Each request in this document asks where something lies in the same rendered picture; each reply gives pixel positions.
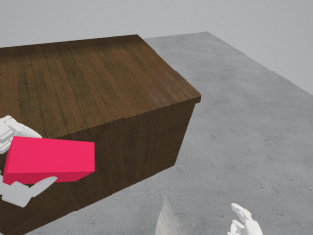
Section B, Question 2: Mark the robot right hand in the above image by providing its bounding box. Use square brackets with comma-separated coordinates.
[227, 203, 263, 235]

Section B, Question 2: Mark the sponge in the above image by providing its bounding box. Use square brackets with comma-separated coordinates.
[2, 136, 95, 185]

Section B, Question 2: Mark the robot left hand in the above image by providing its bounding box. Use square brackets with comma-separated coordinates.
[0, 115, 57, 207]

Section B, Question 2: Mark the table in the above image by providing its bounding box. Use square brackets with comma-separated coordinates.
[0, 34, 201, 235]

